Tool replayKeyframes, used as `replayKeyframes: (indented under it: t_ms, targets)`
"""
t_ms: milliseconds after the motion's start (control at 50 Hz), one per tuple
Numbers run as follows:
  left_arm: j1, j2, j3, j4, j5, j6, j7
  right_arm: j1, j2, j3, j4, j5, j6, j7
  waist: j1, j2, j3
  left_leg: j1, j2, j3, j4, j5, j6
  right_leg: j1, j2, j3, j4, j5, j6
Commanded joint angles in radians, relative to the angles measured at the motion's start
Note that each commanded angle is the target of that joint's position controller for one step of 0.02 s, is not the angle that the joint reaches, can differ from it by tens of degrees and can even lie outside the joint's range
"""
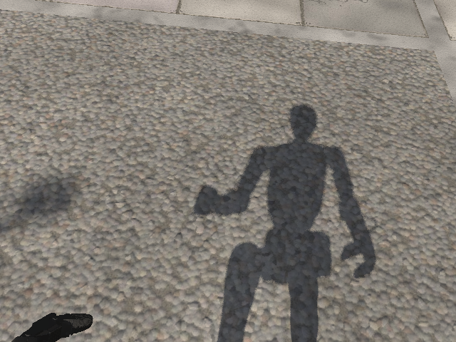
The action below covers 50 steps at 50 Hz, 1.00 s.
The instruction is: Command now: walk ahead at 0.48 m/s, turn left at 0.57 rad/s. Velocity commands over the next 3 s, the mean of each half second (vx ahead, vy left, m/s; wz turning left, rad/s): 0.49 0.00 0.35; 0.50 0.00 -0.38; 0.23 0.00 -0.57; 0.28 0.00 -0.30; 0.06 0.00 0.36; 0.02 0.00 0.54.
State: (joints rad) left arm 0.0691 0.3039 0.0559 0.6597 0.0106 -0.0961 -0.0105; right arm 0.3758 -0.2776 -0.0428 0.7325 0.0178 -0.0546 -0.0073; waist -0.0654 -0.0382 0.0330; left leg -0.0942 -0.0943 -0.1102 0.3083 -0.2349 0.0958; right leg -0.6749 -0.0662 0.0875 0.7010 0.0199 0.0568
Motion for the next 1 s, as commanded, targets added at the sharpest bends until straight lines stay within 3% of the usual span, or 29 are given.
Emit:
replayKeyframes:
  t_ms: [20,80,140,160,180,200,220,240,260,280,300,320,360,420,480,540,580,620,640,660,680,700,720,760,780,820,880,1000]
  targets:
    - [-0.151,0.045,0.004,-0.095,-0.010,-0.022,-0.013,0.028,-0.192,-0.057,-0.037,0.011,-0.007,-0.016,-0.018,0.112,0.022,-0.079,0.210,-0.174,-0.085,0.204,0.112,0.082,0.059,-0.038,-0.139,0.102,0.005]
    - [-0.190,0.068,0.011,-0.109,-0.014,-0.035,-0.027,0.055,-0.184,-0.059,-0.019,0.016,0.007,-0.023,-0.021,0.119,0.018,0.012,0.240,-0.241,-0.016,0.220,0.101,0.095,0.073,-0.012,-0.216,0.079,-0.020]
    - [-0.123,0.100,0.028,-0.096,-0.017,-0.043,-0.026,0.037,-0.190,-0.067,-0.018,0.011,0.023,-0.028,0.022,0.164,-0.004,0.064,0.259,-0.288,0.073,0.372,0.077,0.200,0.083,-0.021,-0.239,-0.050,-0.061]
    - [-0.022,0.126,0.043,-0.070,-0.015,-0.047,-0.019,0.019,-0.179,-0.063,-0.024,0.005,0.024,-0.025,0.073,0.170,-0.066,0.066,0.230,-0.260,0.164,0.517,0.057,0.337,0.096,-0.055,-0.267,-0.044,-0.090]
    - [0.113,0.157,0.056,-0.047,-0.005,-0.050,-0.013,0.004,-0.148,-0.049,-0.037,-0.003,0.024,-0.018,0.141,0.159,-0.189,0.000,0.180,-0.221,0.344,0.536,0.028,0.577,0.035,-0.024,-0.249,-0.019,-0.140]
    - [0.283,0.213,0.065,-0.035,0.006,-0.043,-0.004,0.024,-0.088,-0.025,-0.057,-0.029,0.020,-0.017,0.188,0.027,-0.358,-0.163,0.098,-0.148,0.633,0.247,-0.006,0.869,-0.145,0.187,-0.205,-0.057,-0.204]
    - [0.319,0.242,0.075,0.019,0.007,-0.034,-0.020,0.214,-0.025,-0.008,-0.052,0.013,0.010,-0.012,0.085,-0.339,-0.443,-0.522,-0.029,-0.096,0.934,-0.362,-0.069,1.124,-0.345,0.690,-0.329,-0.275,-0.366]
    - [0.291,0.129,0.051,0.001,-0.019,-0.031,-0.022,0.168,-0.135,-0.023,-0.021,0.025,0.007,-0.014,0.121,-0.172,-0.332,-0.611,0.048,-0.128,1.019,-0.309,-0.076,1.042,-0.316,0.693,-0.388,-0.452,-0.329]
    - [0.235,0.082,0.038,-0.002,-0.021,-0.025,-0.016,0.029,-0.180,-0.036,-0.042,0.023,0.007,-0.011,0.145,-0.064,-0.188,-0.628,0.081,-0.091,1.014,-0.217,-0.080,0.900,-0.269,0.505,-0.400,-0.412,-0.290]
    - [0.191,0.083,0.033,-0.002,-0.010,-0.019,-0.016,-0.050,-0.168,-0.033,-0.062,0.010,0.003,-0.013,0.127,0.019,-0.107,-0.603,0.114,-0.057,0.981,-0.157,-0.082,0.762,-0.229,0.399,-0.422,-0.287,-0.274]
    - [0.171,0.074,0.030,0.008,-0.005,-0.017,-0.016,-0.098,-0.154,-0.035,-0.079,-0.005,-0.003,-0.009,0.110,0.027,-0.050,-0.592,0.138,-0.047,0.925,-0.122,-0.083,0.670,-0.197,0.326,-0.445,-0.178,-0.277]
    - [0.165,0.066,0.024,0.014,0.004,-0.020,-0.013,-0.092,-0.134,-0.033,-0.083,-0.002,-0.004,-0.002,0.083,-0.003,-0.044,-0.551,0.162,-0.040,0.889,-0.101,-0.080,0.618,-0.170,0.270,-0.468,-0.116,-0.273]
    - [0.175,0.061,0.022,0.035,-0.007,-0.027,-0.013,-0.072,-0.091,-0.021,-0.078,0.000,-0.002,0.004,0.062,-0.043,-0.049,-0.528,0.180,-0.008,0.810,-0.101,-0.086,0.583,-0.153,0.209,-0.504,-0.049,-0.291]
    - [0.196,0.110,0.033,0.062,-0.025,-0.026,-0.009,-0.166,-0.056,-0.001,-0.113,-0.019,-0.007,0.009,0.077,-0.030,-0.009,-0.552,0.206,0.036,0.635,-0.033,-0.107,0.538,-0.155,0.148,-0.558,0.007,-0.313]
    - [0.220,0.138,0.038,0.078,-0.034,-0.009,-0.002,-0.275,-0.043,0.011,-0.137,-0.019,-0.028,0.020,0.108,-0.020,0.009,-0.477,0.179,0.067,0.409,0.146,-0.118,0.500,-0.103,0.076,-0.562,0.018,-0.283]
    - [0.290,0.161,0.042,0.104,-0.042,0.007,0.001,-0.358,-0.064,0.005,-0.157,-0.008,-0.042,0.032,0.135,-0.027,0.008,-0.398,0.136,0.074,0.284,0.251,-0.128,0.513,-0.113,0.084,-0.529,0.014,-0.260]
    - [0.310,0.166,0.044,0.113,-0.047,0.017,0.006,-0.376,-0.090,-0.006,-0.168,-0.004,-0.049,0.037,0.123,-0.041,0.003,-0.359,0.128,0.056,0.224,0.232,-0.113,0.551,-0.138,0.124,-0.490,-0.024,-0.236]
    - [0.304,0.173,0.046,0.116,-0.045,0.027,0.011,-0.324,-0.119,-0.022,-0.156,-0.001,-0.054,0.036,0.074,-0.052,-0.017,-0.250,0.119,0.063,0.171,0.194,-0.086,0.559,-0.144,0.140,-0.420,-0.013,-0.207]
    - [0.305,0.157,0.039,0.115,-0.039,0.029,0.012,-0.235,-0.148,-0.040,-0.130,-0.005,-0.054,0.029,0.027,-0.044,-0.066,-0.109,0.109,0.078,0.145,0.171,-0.063,0.534,-0.105,0.116,-0.319,0.059,-0.182]
    - [0.298,0.110,0.021,0.101,-0.026,0.027,0.011,-0.100,-0.195,-0.060,-0.109,-0.018,-0.054,0.018,-0.041,-0.013,-0.169,0.107,0.197,0.012,0.165,0.165,-0.020,0.436,-0.047,0.077,-0.110,-0.005,-0.146]
    - [0.366,0.009,-0.010,0.066,-0.017,0.018,0.013,0.026,-0.285,-0.082,-0.098,-0.042,-0.044,0.008,-0.053,0.209,-0.336,0.454,0.447,-0.308,0.158,0.084,0.086,0.129,0.079,-0.026,0.251,-0.343,-0.077]
    - [0.410,0.028,-0.009,0.060,-0.044,0.010,0.015,0.055,-0.255,-0.075,-0.080,-0.037,-0.034,0.017,-0.041,0.344,-0.391,0.464,0.528,-0.601,0.026,-0.115,0.162,-0.029,0.095,0.022,0.457,-0.621,-0.064]
    - [0.356,0.117,0.018,0.064,-0.063,0.015,0.016,0.000,-0.182,-0.055,-0.080,-0.024,-0.033,0.019,-0.036,0.232,-0.243,0.346,0.492,-0.505,-0.006,-0.205,0.131,-0.096,0.041,0.052,0.544,-0.553,-0.066]
    - [0.270,0.115,0.025,0.050,-0.049,0.029,0.017,-0.114,-0.106,-0.032,-0.077,-0.021,-0.035,0.024,0.010,0.156,-0.090,0.127,0.409,-0.268,-0.055,-0.080,0.092,-0.071,-0.023,0.017,0.511,-0.407,-0.062]
    - [0.266,0.102,0.029,0.050,-0.042,0.040,0.016,-0.153,-0.082,-0.026,-0.072,-0.027,-0.040,0.025,0.038,0.171,-0.054,0.049,0.377,-0.187,-0.087,-0.006,0.083,-0.032,-0.049,0.021,0.475,-0.359,-0.059]
    - [0.271,0.063,0.024,0.049,-0.042,0.061,0.010,-0.184,-0.084,-0.034,-0.059,-0.032,-0.055,0.023,0.065,0.167,-0.029,-0.035,0.358,-0.080,-0.140,0.104,0.087,0.027,-0.064,0.011,0.457,-0.297,-0.048]
    - [0.219,0.046,0.022,0.018,-0.034,0.073,0.009,-0.176,-0.111,-0.048,-0.029,-0.032,-0.069,0.016,0.070,0.113,-0.002,-0.032,0.365,0.027,-0.173,0.226,0.103,-0.018,-0.069,0.024,0.371,-0.199,-0.033]
    - [0.037,0.018,0.002,-0.048,-0.032,0.060,-0.029,-0.121,-0.171,-0.065,0.017,-0.020,-0.051,0.001,0.007,0.073,0.047,0.029,0.355,0.203,-0.183,0.286,0.077,0.010,-0.047,-0.058,0.051,0.013,-0.055]
